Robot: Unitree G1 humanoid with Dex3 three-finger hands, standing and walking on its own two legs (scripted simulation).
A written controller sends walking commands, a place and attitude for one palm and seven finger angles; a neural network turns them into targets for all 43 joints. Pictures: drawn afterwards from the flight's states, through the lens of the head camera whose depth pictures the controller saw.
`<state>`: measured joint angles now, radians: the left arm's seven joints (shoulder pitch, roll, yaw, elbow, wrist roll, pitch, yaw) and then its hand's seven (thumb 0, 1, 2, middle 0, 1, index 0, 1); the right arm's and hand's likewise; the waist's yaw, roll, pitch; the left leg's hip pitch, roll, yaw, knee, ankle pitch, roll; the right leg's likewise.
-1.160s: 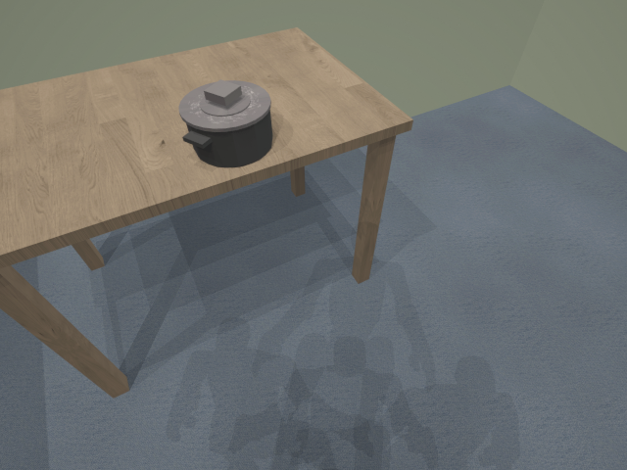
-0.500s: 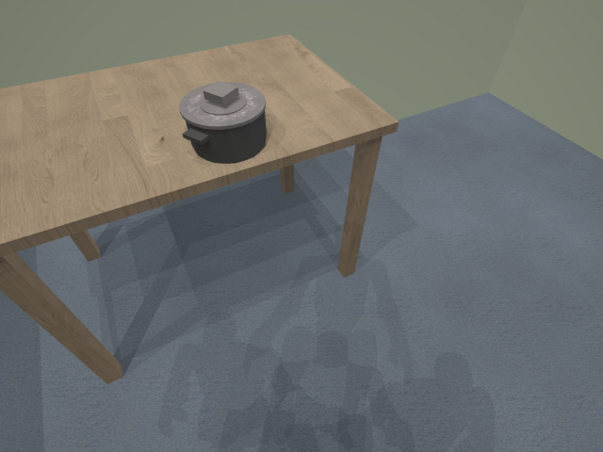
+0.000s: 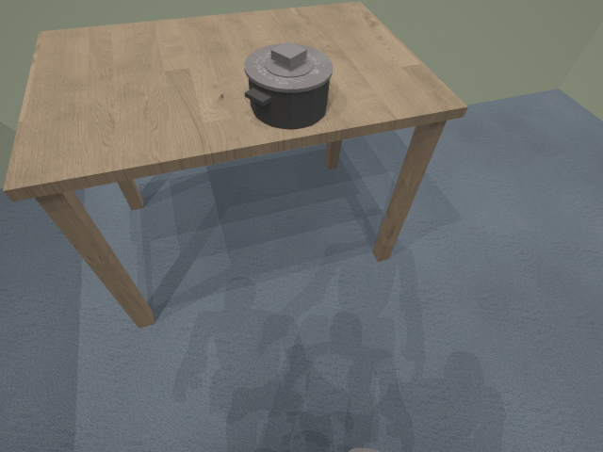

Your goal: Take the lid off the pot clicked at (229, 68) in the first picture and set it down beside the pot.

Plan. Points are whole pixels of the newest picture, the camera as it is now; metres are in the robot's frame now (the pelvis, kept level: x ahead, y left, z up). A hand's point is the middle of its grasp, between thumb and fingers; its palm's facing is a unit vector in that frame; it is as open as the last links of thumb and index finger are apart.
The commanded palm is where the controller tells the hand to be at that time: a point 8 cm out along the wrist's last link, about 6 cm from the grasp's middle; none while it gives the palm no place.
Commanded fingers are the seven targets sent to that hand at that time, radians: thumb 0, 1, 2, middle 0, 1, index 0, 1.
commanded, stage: turn to face it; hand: left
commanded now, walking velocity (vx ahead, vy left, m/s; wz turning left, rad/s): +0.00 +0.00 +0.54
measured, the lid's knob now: (288, 54) +0.85 +0.06 +0.09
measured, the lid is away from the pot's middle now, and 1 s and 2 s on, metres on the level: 0.00 0.00 0.00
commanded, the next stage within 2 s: take the last steps up to it in 0.42 s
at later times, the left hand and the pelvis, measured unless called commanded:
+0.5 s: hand out of the picture -0.05 +0.16 -0.15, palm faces +0.29 -0.92 -0.28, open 7.4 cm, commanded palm none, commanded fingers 0.00 0.90 0.90 -0.20 -0.30 -0.20 -0.30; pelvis -0.01 -0.04 +0.01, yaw +15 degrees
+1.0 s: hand out of the picture +0.06 +0.15 -0.16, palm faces +0.23 -0.95 -0.19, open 7.4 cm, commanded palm none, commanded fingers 0.00 0.90 0.90 -0.20 -0.30 -0.20 -0.30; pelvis +0.08 -0.05 +0.00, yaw +14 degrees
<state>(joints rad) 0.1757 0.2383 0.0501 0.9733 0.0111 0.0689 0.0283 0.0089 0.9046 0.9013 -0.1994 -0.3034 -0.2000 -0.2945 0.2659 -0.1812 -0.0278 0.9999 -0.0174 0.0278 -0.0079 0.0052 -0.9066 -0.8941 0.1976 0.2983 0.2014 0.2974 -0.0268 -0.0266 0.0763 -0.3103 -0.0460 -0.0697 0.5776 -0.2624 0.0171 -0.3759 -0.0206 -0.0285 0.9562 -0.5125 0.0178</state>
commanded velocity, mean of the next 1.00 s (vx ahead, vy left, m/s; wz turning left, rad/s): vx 0.15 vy -0.08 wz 0.12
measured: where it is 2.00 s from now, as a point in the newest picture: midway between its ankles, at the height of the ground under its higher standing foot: (337, 376)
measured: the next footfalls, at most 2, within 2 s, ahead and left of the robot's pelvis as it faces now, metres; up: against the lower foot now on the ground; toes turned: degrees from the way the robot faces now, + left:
right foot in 0.22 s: +0.03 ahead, -0.14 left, +0.00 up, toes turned +9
left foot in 0.60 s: -0.02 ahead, +0.09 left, +0.00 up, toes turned +18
